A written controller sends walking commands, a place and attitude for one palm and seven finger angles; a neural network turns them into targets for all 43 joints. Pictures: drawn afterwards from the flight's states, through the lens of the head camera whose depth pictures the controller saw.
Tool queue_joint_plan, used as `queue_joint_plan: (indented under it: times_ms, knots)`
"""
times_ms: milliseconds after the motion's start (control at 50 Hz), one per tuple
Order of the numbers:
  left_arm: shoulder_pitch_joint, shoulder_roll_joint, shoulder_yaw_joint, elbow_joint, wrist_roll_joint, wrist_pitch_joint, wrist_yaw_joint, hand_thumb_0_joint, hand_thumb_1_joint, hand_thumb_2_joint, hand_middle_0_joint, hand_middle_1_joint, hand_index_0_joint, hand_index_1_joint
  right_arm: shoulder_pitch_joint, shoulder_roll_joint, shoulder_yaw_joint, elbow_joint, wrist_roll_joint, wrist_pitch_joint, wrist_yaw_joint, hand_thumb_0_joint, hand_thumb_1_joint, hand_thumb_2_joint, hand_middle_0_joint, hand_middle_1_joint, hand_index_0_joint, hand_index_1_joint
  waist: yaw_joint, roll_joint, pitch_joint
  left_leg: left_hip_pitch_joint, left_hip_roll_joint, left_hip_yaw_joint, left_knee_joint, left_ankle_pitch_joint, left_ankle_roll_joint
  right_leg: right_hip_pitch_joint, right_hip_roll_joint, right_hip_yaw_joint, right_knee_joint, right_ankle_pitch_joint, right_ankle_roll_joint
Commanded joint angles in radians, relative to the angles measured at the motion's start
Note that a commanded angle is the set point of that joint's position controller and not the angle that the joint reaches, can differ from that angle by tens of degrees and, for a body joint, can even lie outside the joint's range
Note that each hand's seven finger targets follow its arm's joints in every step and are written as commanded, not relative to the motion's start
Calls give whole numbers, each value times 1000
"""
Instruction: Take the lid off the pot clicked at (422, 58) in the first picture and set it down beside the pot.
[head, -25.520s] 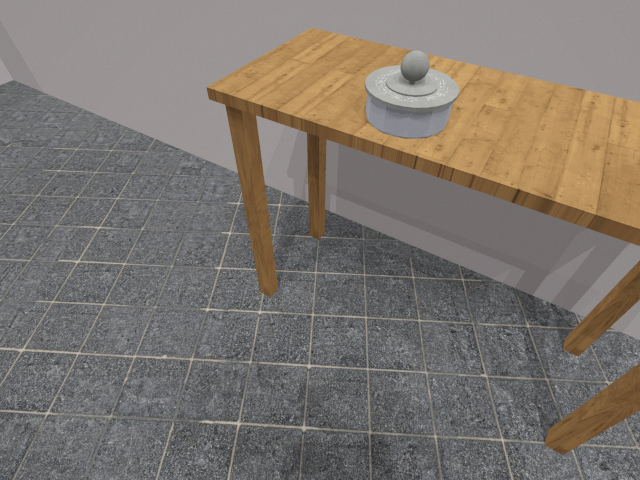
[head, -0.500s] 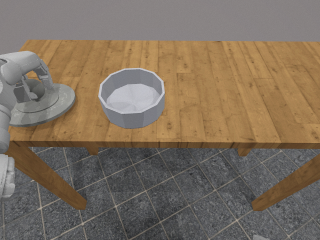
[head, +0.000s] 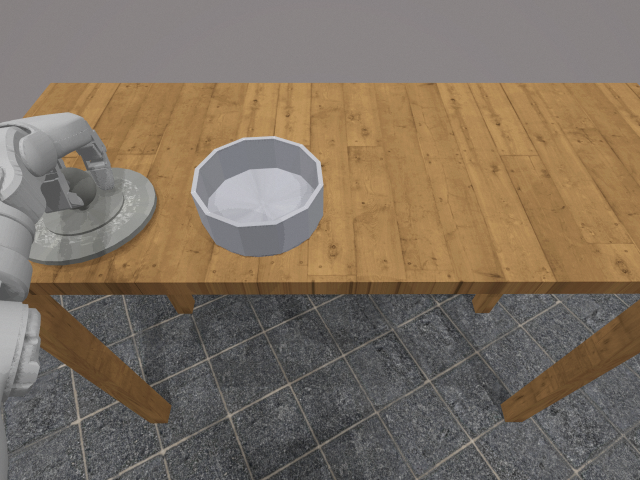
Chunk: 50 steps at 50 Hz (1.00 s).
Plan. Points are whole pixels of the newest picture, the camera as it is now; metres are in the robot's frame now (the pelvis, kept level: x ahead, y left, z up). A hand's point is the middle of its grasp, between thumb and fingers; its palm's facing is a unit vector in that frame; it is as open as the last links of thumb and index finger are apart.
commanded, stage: lower the lid onto the table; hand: left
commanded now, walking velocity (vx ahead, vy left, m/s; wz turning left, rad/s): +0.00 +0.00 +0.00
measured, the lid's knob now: (72, 188) +0.46 +0.32 +0.12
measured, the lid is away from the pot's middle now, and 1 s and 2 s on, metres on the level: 0.24 0.23 0.23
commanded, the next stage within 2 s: open the fingers wide in 0.08 s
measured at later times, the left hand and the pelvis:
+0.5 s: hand (73, 192) +0.43 +0.30 +0.14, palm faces -0.36 -0.06 -0.93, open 6.9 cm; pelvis -0.01 -0.01 +0.00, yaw -1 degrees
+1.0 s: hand (65, 194) +0.43 +0.31 +0.13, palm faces -0.35 -0.06 -0.93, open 9.8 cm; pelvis +0.00 +0.00 +0.00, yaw -1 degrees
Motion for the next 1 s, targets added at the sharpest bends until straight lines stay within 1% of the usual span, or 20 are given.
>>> queue_joint_plan:
  times_ms: [0, 60, 80, 140, 160, 180, 220, 260, 360, 400, 460, 500, 560, 600, 640, 720, 760, 820, 880, 980]
  knots:
    - [-479, 288, 98, -136, 9, -15, 44, 0, 400, 1316, -898, -640, -1028, -718, 23, -164, -50, -93, -2, -27, -18, 0, -900, -900, 200, 300, 200, 300, -30, 21, -326, 179, -3, -39, -27, 306, 10, 73, 76, -12, 3, 211, -70]
    - [-496, 226, 37, -132, -6, -22, 39, 0, 400, 1316, -898, -640, -1028, -718, 24, -165, -53, -88, -1, -28, -24, 0, -900, -900, 200, 300, 200, 300, -45, 40, -317, 197, 1, -41, -23, 309, 8, 38, 75, -13, -3, 205, -71]
    - [-540, 277, 82, -174, 3, -29, 45, 0, 400, 1316, -898, -640, -1028, -718, 38, -163, -55, -84, -5, -29, -23, 0, -900, -900, 200, 300, 200, 300, -35, 29, -358, 199, -1, -42, -26, 291, 10, 64, 77, -7, 2, 204, -67]
    - [-462, 215, 31, -14, -1, -26, 36, 0, 400, 1316, -898, -640, -1028, -718, 42, -165, -48, -73, 0, -26, -27, 0, -900, -900, 200, 300, 200, 300, -45, -20, -254, 115, -7, -22, -28, 177, 12, 30, 77, -15, 8, 166, -66]
    - [-377, 226, 53, -45, -11, -36, 37, 0, 400, 1316, -898, -640, -1028, -718, 35, -169, -52, -92, 3, -27, -21, 0, -900, -900, 200, 300, 200, 300, -23, 0, -287, 125, -6, -25, -23, 232, 10, 56, 74, -13, 16, 191, -70]
    - [-418, 352, 172, -277, 14, -115, 58, 0, 387, 1304, -887, -641, -1013, -717, 22, -163, -54, -115, -9, -8, -24, 0, -900, -900, 200, 300, 200, 300, 3, -15, -380, 136, 9, -19, -7, 281, 13, 89, 71, 0, 30, 201, -67]
    - [-385, 225, 76, -205, 14, -144, 64, 0, 363, 1279, -863, -645, -983, -716, 7, -147, -56, -109, -6, 14, -32, 0, -900, -900, 200, 300, 200, 300, -27, 19, -308, 136, 11, -13, 4, 283, 13, 25, 70, -8, 29, 182, -66]
    - [-365, 327, 166, -237, -4, -163, 76, 0, 338, 1254, -840, -648, -953, -716, 3, -159, -60, -116, -3, 29, -32, 0, -900, -900, 200, 300, 200, 300, -9, 43, -329, 141, 12, -20, 7, 308, 12, 42, 73, -3, 30, 188, -73]
    - [-361, 333, 172, -219, -1, -152, 98, 0, 274, 1196, -783, -652, -881, -710, 2, -156, -58, -109, 3, 39, -31, 0, -900, -900, 200, 300, 200, 300, -12, 68, -342, 155, 14, -20, 5, 343, 10, 42, 74, -5, 23, 206, -71]
    - [-334, 374, 210, -155, 14, -144, 107, 0, 247, 1176, -763, -649, -854, -704, 6, -153, -54, -101, 0, 41, -33, 0, -900, -900, 200, 300, 200, 300, -5, 20, -325, 109, 8, -10, 3, 274, 12, 63, 76, -5, 25, 187, -69]
    - [-384, 328, 154, -195, 17, -142, 107, 0, 205, 1149, -734, -642, -815, -691, -6, -157, -53, -104, 7, 40, -33, 0, -900, -900, 200, 300, 200, 300, -14, 69, -326, 133, 11, -17, -8, 278, 7, 42, 74, -5, 17, 179, -74]
    - [-352, 388, 215, -183, 22, -142, 113, 0, 177, 1132, -715, -637, -790, -682, -2, -151, -51, -107, 1, 39, -34, 0, -900, -900, 200, 300, 200, 300, 2, 32, -356, 117, 7, -14, -6, 268, 11, 86, 75, 0, 25, 186, -71]
    - [-369, 316, 150, -197, 11, -137, 105, 0, 134, 1106, -688, -627, -753, -666, -15, -153, -52, -111, 5, 38, -36, 0, -900, -900, 200, 300, 200, 300, -13, 50, -330, 138, 14, -16, -13, 272, 8, 51, 72, -4, 13, 179, -72]
    - [-347, 383, 207, -150, 15, -132, 109, 0, 105, 1090, -670, -619, -729, -654, -4, -152, -48, -107, 1, 39, -40, 0, -900, -900, 200, 300, 200, 300, -1, -1, -336, 98, 7, -8, -12, 231, 12, 90, 74, 0, 19, 176, -67]
    - [-376, 350, 165, -120, 15, -125, 101, 0, 75, 1075, -654, -609, -705, -640, -8, -153, -44, -104, 4, 40, -46, 0, -900, -900, 200, 300, 200, 300, -15, -8, -294, 68, 7, 2, -24, 176, 10, 74, 71, -1, 11, 157, -65]
    - [-430, 388, 195, -244, 29, -145, 110, 0, 20, 1039, -615, -599, -654, -622, -10, -146, -50, -115, -1, 34, -47, 0, -900, -900, 200, 300, 200, 300, -5, 80, -403, 157, 9, -16, -6, 319, 11, 96, 71, 5, 25, 218, -68]
    - [-329, 381, 210, -213, 16, -145, 109, 0, -7, 1018, -595, -597, -627, -616, -9, -152, -50, -116, 1, 33, -41, 0, -900, -900, 200, 300, 200, 300, 2, 87, -388, 179, 17, -24, 7, 413, 6, 76, 75, -2, 26, 243, -70]
    - [-311, 318, 164, -195, 0, -131, 95, 0, -50, 993, -568, -585, -591, -599, -20, -151, -48, -111, 1, 42, -32, 0, -900, -900, 200, 300, 200, 300, -8, 43, -315, 129, 20, -11, -5, 333, 4, 56, 73, -6, 15, 208, -63]
    - [-382, 381, 202, -311, 5, -135, 103, 0, -95, 971, -544, -570, -557, -578, -23, -153, -52, -122, 1, 42, -32, 0, -900, -900, 200, 300, 200, 300, 0, 73, -402, 178, 17, -24, -4, 368, 9, 85, 74, 3, 18, 216, -65]
    - [-275, 380, 234, -261, -10, -131, 103, 0, -151, 935, -507, -558, -507, -558, -15, -152, -52, -111, -3, 36, -29, 0, -900, -900, 200, 300, 200, 300, 7, 54, -367, 179, 23, -31, 2, 429, 4, 77, 76, -6, 16, 230, -64]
